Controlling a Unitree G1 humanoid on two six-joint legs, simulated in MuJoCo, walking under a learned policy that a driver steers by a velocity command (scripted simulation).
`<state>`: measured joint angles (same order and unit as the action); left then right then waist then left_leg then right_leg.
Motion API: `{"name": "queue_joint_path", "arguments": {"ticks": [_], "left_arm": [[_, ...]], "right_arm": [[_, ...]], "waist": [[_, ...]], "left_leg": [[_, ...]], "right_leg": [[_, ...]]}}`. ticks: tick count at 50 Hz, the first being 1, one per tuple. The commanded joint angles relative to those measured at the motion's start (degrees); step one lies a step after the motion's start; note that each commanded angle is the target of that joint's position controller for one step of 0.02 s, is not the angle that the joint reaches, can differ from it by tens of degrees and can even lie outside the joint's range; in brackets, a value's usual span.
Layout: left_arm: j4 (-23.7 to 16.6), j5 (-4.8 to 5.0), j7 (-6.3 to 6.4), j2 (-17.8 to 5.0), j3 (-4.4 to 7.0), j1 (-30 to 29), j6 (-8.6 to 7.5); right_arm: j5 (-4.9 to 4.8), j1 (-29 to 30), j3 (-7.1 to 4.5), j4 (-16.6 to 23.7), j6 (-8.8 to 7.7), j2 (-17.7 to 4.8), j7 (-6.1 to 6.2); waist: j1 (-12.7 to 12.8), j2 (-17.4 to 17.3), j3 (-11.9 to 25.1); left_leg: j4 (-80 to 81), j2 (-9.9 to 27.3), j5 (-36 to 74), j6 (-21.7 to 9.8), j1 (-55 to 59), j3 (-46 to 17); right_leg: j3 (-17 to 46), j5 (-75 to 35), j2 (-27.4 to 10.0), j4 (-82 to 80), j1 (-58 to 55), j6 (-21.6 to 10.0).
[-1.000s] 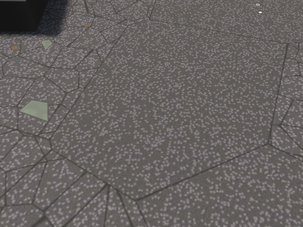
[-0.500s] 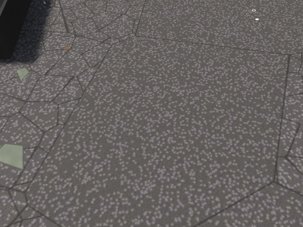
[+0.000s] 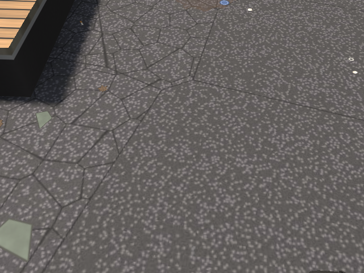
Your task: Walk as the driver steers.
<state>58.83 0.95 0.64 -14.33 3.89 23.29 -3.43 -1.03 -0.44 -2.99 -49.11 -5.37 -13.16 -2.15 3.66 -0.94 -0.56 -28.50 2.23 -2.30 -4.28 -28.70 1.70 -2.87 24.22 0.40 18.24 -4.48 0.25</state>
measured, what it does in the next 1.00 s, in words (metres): walks ahead: right foot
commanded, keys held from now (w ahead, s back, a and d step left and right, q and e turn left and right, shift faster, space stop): w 1.00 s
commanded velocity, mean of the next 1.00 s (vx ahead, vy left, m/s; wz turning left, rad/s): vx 0.50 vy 0.00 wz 0.00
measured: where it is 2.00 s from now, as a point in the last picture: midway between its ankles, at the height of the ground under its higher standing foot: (201, 123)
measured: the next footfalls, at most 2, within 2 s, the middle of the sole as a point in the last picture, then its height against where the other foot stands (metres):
right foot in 0.56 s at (234, 272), level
left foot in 1.12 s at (173, 190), level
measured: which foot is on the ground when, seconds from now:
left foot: down 0.00-0.58, up 0.60-1.00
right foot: down 0.00-0.02, up 0.04-0.54, down 0.56-1.00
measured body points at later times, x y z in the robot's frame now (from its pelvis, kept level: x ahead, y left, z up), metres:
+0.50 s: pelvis +0.27 +0.00 +0.01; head +0.29 +0.00 +0.46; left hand +0.47 +0.23 -0.09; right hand +0.23 -0.26 -0.13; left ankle +0.13 +0.11 -0.72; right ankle +0.44 -0.13 -0.70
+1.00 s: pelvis +0.54 -0.03 +0.02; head +0.56 -0.03 +0.47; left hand +0.52 +0.24 -0.12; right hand +0.73 -0.27 -0.09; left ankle +0.74 +0.13 -0.68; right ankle +0.44 -0.13 -0.72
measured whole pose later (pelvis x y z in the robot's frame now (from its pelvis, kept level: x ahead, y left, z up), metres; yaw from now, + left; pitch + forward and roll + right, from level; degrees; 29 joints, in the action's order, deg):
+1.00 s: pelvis +0.54 -0.03 +0.02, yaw +0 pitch +2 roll -2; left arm 58.0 0.6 0.2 -13.3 3.3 20.9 -4.8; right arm -0.9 -1.9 -3.6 -51.4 -4.1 -13.9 -0.8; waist 4.1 -2.2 -0.1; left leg -33.9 6.0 4.1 -1.0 -37.1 -0.8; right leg -3.5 14.6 3.1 11.1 -1.7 -2.4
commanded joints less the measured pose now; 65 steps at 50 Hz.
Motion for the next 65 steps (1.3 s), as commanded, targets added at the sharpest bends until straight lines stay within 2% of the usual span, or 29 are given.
{"name": "queue_joint_path", "arguments": {"ticks": [1, 2, 3, 4, 5, 7, 9, 14, 18, 23, 26, 28, 29, 30, 31, 32, 34, 38, 45, 50, 53, 55, 56, 57, 58, 59, 61, 63, 65], "left_arm": [[-4.3, -0.95, -0.06, -3.1, -0.31, 1.9, -0.64], [-3.7, -0.55, -0.49, -0.2, -1.38, 3.6, -2.10], [-4.5, 0.97, -0.81, -6.0, 0.11, -0.9, -3.30], [-6.1, 1.82, -0.84, -7.4, 0.36, -5.8, -3.88], [-6.5, 1.34, -0.46, -7.1, 0.53, -8.2, -3.82], [-6.0, 0.34, 0.00, -5.5, 1.06, -7.0, -2.32], [-5.7, 0.17, 0.16, -3.5, 0.94, -6.0, -1.12], [-8.8, -0.66, 0.04, -3.5, 1.18, -15.2, -0.85], [-10.7, -0.24, -0.84, -2.2, 0.42, -22.9, -1.25], [-13.5, 0.30, -2.44, -2.8, -0.15, -29.2, -1.88], [-12.9, 0.32, -2.95, -5.5, 0.79, -24.3, -2.39], [-7.6, -0.28, -2.35, -10.5, 3.34, -6.7, -2.41], [-6.1, -1.34, -1.88, -16.5, 4.71, 1.8, -2.18], [-5.4, -0.55, -2.11, -14.2, 3.78, 2.9, -1.93], [-6.1, -0.13, -2.10, -10.4, 2.51, -1.3, -2.06], [-7.5, -0.33, -1.92, -8.0, 1.82, -6.2, -2.13], [-8.3, -1.40, -2.24, -4.7, 0.66, -12.6, -2.56], [-6.6, -1.38, -1.87, -6.2, 0.86, -10.6, -3.03], [-4.3, -0.62, -0.26, -7.7, 0.97, -4.4, -2.43], [-1.6, -0.09, -0.03, -8.4, 1.38, 0.3, -1.30], [-1.3, 0.11, 0.27, -9.5, 1.97, -0.7, -0.47], [-1.9, 0.16, 0.31, -9.0, 1.72, -3.0, 0.07], [-3.1, -0.57, 0.32, -7.1, 0.83, -2.8, 0.14], [-3.5, -0.94, -0.34, -0.1, -1.25, 3.9, -1.09], [-3.0, -0.17, -0.69, -3.2, -0.63, 1.4, -2.58], [-4.7, 1.46, -0.94, -7.2, 0.50, -3.9, -3.45], [-5.7, 0.91, -0.18, -7.2, 0.92, -9.1, -3.41], [-5.1, 0.38, 0.15, -5.0, 1.14, -6.7, -1.80], [-5.2, 0.15, 0.29, -3.6, 1.09, -6.9, -0.83]], "right_arm": [[1.34, -24.2, -5.36, -3.5, -0.50, -16.8, 0.90], [0.54, -25.8, -4.75, -4.3, -0.17, -15.5, 0.71], [0.15, -22.4, -3.40, -3.8, -0.31, -11.7, 0.66], [0.33, -17.6, -2.74, -2.5, -0.36, -9.4, 0.84], [0.87, -13.2, -2.17, -1.8, -0.49, -7.9, 0.69], [1.70, -10.1, -1.35, -1.8, -0.87, -5.3, 0.39], [1.40, -11.5, -1.52, -2.7, -1.09, -6.2, 0.55], [1.15, -16.0, -1.88, -4.5, -0.75, -8.5, 2.19], [0.56, -19.6, -1.81, -5.9, -0.42, -8.9, 2.59], [0.10, -23.5, -2.32, -8.3, 0.85, -9.7, 2.85], [-0.09, -21.5, -2.89, -8.2, 1.60, -11.0, 3.11], [0.21, -19.8, -2.03, -7.2, 2.00, -8.9, 3.11], [1.12, -25.2, -0.39, -5.9, 1.25, -3.6, 2.70], [0.45, -26.0, 0.34, -6.6, -0.25, -2.1, 2.23], [-1.12, -21.1, -1.14, -5.6, -1.40, -7.7, 1.90], [-1.78, -16.4, -1.31, -4.3, -1.92, -8.7, 1.92], [-0.53, -14.3, -2.02, -4.3, -1.06, -7.9, 2.70], [0.10, -14.8, -1.99, -4.2, 1.18, -4.8, 3.05], [0.43, -1.0, -1.48, -0.1, 0.78, -3.7, 2.07], [-0.16, 6.1, -0.77, 2.7, 0.27, -3.9, 0.59], [-0.33, 4.0, -1.27, 3.0, -0.29, -6.0, -0.14], [0.02, -8.8, -3.32, -0.8, -0.43, -9.6, 0.15], [0.70, -19.7, -4.65, -3.4, -0.40, -13.6, 0.66], [0.84, -25.4, -5.72, -5.0, -0.02, -18.3, 0.71], [0.52, -25.2, -4.06, -4.8, -0.01, -13.5, 0.60], [0.27, -20.1, -3.19, -4.0, -0.23, -11.0, 0.70], [1.12, -11.4, -2.03, -2.2, -0.42, -7.5, 0.55], [1.75, -9.6, -1.36, -2.5, -0.75, -5.4, 0.29], [1.45, -11.3, -1.64, -3.3, -0.98, -6.8, 0.70]], "waist": [[-10.5, -6.0, 18.0], [-9.8, -15.6, 23.4], [-10.1, -10.9, 17.5], [-9.1, -7.8, 10.9], [-7.2, -3.2, 6.2], [-3.7, -3.9, 3.2], [-2.7, -3.7, 1.9], [-4.2, -2.1, -1.1], [-6.6, -2.4, -2.9], [-8.0, -2.7, -4.9], [-4.2, -4.5, -1.7], [3.7, -2.4, 9.5], [2.9, 9.5, 19.1], [2.5, 16.9, 24.1], [2.6, 12.3, 16.7], [1.6, 8.9, 10.4], [-2.3, 4.8, 3.6], [-4.7, 4.9, 0.8], [-1.3, 4.2, -2.6], [0.7, 4.2, -4.9], [-1.7, 5.6, -3.2], [-8.5, 5.7, 4.5], [-12.1, 1.3, 12.7], [-9.4, -13.0, 20.4], [-10.6, -11.7, 22.2], [-9.7, -9.2, 13.9], [-6.4, -2.5, 4.7], [-3.3, -4.6, 3.0], [-2.6, -4.1, 1.6]], "left_leg": [[-0.6, 14.1, -3.4, -10.5, 45.0, -20.6], [9.5, 21.2, -11.3, -15.7, 53.0, -42.6], [11.1, 19.1, -15.9, -12.9, 48.4, -38.7], [11.9, 17.3, -13.9, -10.7, 40.4, -30.4], [13.9, 15.1, -9.4, -9.6, 31.3, -24.2], [17.4, 11.9, -4.6, -8.3, 21.3, -17.5], [20.0, 11.1, -2.1, -9.1, 18.2, -14.2], [22.2, 10.0, 3.6, -8.4, 20.6, -8.8], [22.6, 8.5, 2.7, -6.9, 22.1, -5.1], [18.6, 12.3, 4.9, -6.5, 31.3, -5.5], [11.8, 13.1, 19.7, -4.8, 33.7, -5.0], [-9.3, 7.7, 25.7, -1.7, 24.9, -0.7], [-32.1, 0.1, 2.9, 2.1, 3.6, 1.8], [-44.4, -5.8, -30.1, 3.2, -8.4, -4.7], [-49.5, -1.8, -28.8, 1.8, -14.4, -8.2], [-48.5, 1.3, -23.8, 0.9, -15.4, -6.6], [-40.7, 5.7, -16.0, 0.8, -9.4, -5.7], [-32.8, 7.0, -10.2, 2.1, -7.0, -5.0], [-10.3, 4.6, 8.4, 3.8, -9.3, -2.4], [-2.9, 3.2, 5.5, 2.7, -10.9, -2.1], [-0.6, 1.5, -0.8, 0.5, -5.7, -1.1], [0.8, -2.3, -1.2, -2.0, 12.8, 2.1], [-1.3, 5.1, 0.0, -5.3, 30.8, -6.3], [3.9, 18.8, -10.8, -14.6, 51.6, -33.4], [10.7, 19.8, -16.1, -14.1, 52.1, -43.1], [11.3, 18.1, -16.7, -11.2, 45.3, -34.9], [14.7, 14.0, -8.6, -8.7, 28.0, -22.1], [18.1, 11.1, -5.1, -7.9, 19.8, -16.3], [20.4, 10.6, -2.4, -8.8, 17.4, -13.2]], "right_leg": [[-0.6, -28.2, -3.9, 39.7, 27.3, -3.0], [4.8, 7.6, 3.4, 53.6, 41.0, -1.4], [9.8, 7.2, -0.4, 59.2, 47.1, -2.8], [8.1, 2.5, -3.5, 58.8, 48.8, -3.8], [6.7, -2.7, -6.2, 55.0, 46.6, -3.8], [7.1, -7.5, -8.9, 49.3, 39.9, -3.7], [6.5, -9.2, -9.4, 45.8, 38.6, -3.0], [5.7, -23.2, -9.3, 31.0, 45.3, -0.7], [3.3, -30.7, -6.9, 19.2, 42.6, -0.7], [3.2, -25.8, -5.6, 12.6, 44.2, -2.2], [1.1, -20.0, -2.9, 10.5, 35.0, -4.7], [2.0, -22.0, -3.2, 11.2, 8.8, -8.4], [24.7, -18.6, -18.2, 10.5, -14.4, -16.1], [45.0, -11.1, -24.1, 0.2, -20.5, -20.8], [39.1, -6.9, -21.8, -0.9, -14.8, -17.6], [30.6, -9.0, -19.6, -1.8, -6.5, -15.3], [20.2, -16.5, -15.3, -5.7, 8.7, -13.0], [13.8, -21.5, -13.7, -10.9, 15.4, -14.0], [6.4, -24.6, -11.0, -12.5, 12.2, -11.5], [6.3, -25.6, -14.3, -9.3, 3.3, -11.2], [6.5, -35.2, -16.1, -4.4, -0.5, -9.8], [3.3, -51.4, -12.4, 10.1, 2.1, -7.5], [0.9, -41.1, -9.2, 26.4, 12.9, -5.5], [0.2, -9.6, 1.7, 48.7, 36.9, -1.2], [9.1, 8.7, 1.8, 56.3, 43.7, -2.1], [9.2, 5.5, -1.6, 59.0, 48.6, -3.3], [6.5, -4.1, -6.9, 53.1, 45.3, -3.7], [6.9, -8.0, -9.1, 48.4, 38.7, -3.5], [6.2, -10.3, -9.6, 44.7, 38.8, -2.6]]}}
Over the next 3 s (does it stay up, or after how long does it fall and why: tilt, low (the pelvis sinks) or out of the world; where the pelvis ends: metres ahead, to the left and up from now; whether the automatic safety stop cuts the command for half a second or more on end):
stays up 1.66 -0.11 0.02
